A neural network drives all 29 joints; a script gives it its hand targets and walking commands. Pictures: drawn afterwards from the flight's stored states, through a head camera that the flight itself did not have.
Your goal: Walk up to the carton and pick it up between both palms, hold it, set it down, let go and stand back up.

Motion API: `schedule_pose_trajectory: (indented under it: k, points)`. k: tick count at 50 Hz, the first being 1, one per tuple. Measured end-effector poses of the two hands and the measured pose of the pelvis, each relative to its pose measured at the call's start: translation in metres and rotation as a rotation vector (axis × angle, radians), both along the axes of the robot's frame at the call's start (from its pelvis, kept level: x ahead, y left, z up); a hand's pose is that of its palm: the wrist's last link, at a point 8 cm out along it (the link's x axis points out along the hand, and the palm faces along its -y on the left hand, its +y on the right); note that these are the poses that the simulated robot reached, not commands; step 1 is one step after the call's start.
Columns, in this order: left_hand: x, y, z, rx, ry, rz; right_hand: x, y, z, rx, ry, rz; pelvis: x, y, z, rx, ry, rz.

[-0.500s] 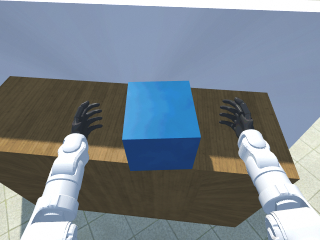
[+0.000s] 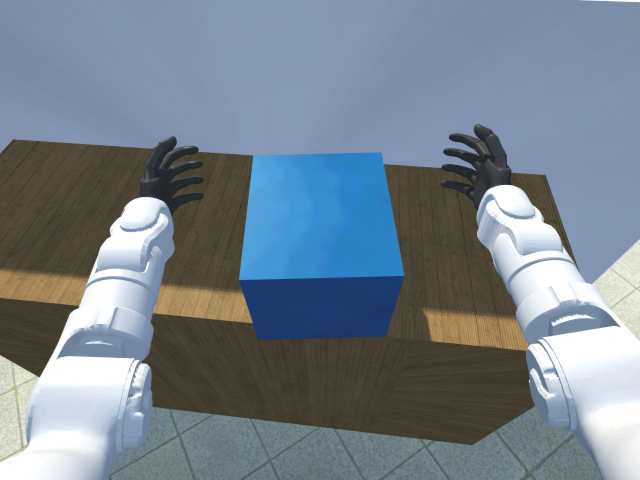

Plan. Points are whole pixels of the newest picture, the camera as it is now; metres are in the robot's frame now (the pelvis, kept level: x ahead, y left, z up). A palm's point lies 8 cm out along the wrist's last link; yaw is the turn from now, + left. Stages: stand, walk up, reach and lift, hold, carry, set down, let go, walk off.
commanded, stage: reach and lift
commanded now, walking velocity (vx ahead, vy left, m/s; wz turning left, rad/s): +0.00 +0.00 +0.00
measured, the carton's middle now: (319, 246) +0.46 +0.03 -0.02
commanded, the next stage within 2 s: none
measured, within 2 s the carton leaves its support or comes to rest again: neither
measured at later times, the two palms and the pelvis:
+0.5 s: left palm (174, 226) +0.43 +0.23 +0.07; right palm (468, 212) +0.45 -0.17 +0.07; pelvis -0.01 +0.00 -0.01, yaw +1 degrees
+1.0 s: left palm (204, 247) +0.43 +0.20 +0.01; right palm (459, 239) +0.45 -0.17 +0.02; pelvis -0.03 +0.00 -0.04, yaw +0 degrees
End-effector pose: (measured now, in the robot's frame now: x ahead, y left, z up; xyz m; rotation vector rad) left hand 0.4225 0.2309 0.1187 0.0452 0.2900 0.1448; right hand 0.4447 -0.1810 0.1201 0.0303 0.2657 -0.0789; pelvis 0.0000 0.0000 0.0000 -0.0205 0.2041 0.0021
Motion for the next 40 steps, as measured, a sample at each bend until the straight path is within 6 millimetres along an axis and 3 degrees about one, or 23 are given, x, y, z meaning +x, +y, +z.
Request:
schedule_pose_trajectory:
  k: [10, 15, 19, 29, 34, 40]
  points:
    - [0.02, -0.004, 0.012, 0.004, -0.009, 0.012, 0.018, 0.001, 0.013, -0.012, -0.007, 0.0, 0.0, -0.002, -0.002, 0.002, 0.051, -0.003]
    - [0.022, -0.003, 0.007, 0.009, -0.01, 0.014, 0.02, 0.004, 0.01, -0.021, -0.002, 0.001, 0.0, -0.003, -0.003, 0.002, 0.068, 0.002]
    - [0.017, -0.004, -0.012, 0.015, 0.0, 0.007, 0.016, 0.007, -0.007, -0.037, 0.015, 0.006, -0.002, -0.004, -0.004, 0.002, 0.081, 0.008]
    - [-0.002, -0.005, -0.076, 0.011, 0.027, 0.02, -0.003, 0.014, -0.071, -0.027, 0.055, 0.008, -0.011, -0.003, -0.015, -0.001, 0.187, 0.02]
    - [-0.001, -0.008, -0.094, 0.005, 0.023, 0.025, -0.006, 0.012, -0.091, -0.037, 0.053, 0.004, -0.017, -0.002, -0.024, -0.001, 0.245, 0.014]
    - [0.005, -0.014, -0.104, 0.008, 0.004, 0.013, -0.003, 0.008, -0.1, -0.039, 0.023, 0.0, -0.024, -0.001, -0.033, 0.001, 0.293, 0.008]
